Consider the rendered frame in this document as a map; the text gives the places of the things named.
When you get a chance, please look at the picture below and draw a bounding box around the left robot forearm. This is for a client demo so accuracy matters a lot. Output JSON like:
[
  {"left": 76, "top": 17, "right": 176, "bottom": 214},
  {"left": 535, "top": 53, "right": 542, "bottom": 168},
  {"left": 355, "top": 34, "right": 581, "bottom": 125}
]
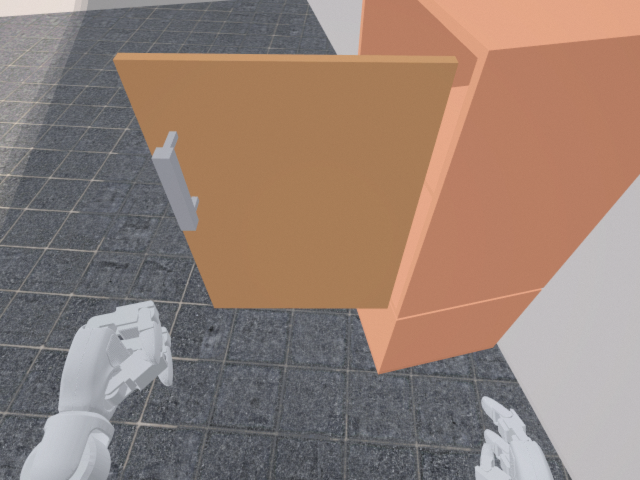
[{"left": 20, "top": 411, "right": 115, "bottom": 480}]

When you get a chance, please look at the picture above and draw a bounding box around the cupboard door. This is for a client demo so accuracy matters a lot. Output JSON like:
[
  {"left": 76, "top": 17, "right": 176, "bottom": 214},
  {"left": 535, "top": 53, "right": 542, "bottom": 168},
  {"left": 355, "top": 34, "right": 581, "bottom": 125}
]
[{"left": 113, "top": 53, "right": 458, "bottom": 309}]

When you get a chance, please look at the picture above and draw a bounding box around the handle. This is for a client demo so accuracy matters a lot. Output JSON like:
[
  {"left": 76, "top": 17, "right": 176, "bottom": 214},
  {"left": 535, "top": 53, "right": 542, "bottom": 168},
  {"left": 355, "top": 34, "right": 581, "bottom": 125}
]
[{"left": 151, "top": 131, "right": 199, "bottom": 231}]

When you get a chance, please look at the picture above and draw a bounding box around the right robot hand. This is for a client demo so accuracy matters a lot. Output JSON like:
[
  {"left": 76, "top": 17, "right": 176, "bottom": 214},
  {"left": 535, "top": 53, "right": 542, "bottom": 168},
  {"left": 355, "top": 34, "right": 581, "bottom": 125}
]
[{"left": 475, "top": 396, "right": 554, "bottom": 480}]

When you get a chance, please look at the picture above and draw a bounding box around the left robot hand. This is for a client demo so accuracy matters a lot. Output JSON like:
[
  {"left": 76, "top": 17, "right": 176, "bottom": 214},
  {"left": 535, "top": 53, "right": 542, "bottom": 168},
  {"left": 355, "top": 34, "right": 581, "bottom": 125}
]
[{"left": 58, "top": 300, "right": 173, "bottom": 421}]

